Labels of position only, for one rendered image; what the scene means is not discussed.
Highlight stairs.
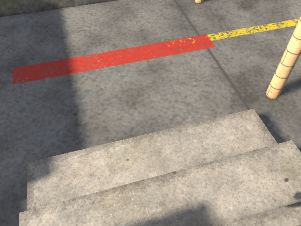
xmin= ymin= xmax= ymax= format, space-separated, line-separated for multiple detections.
xmin=19 ymin=108 xmax=301 ymax=226

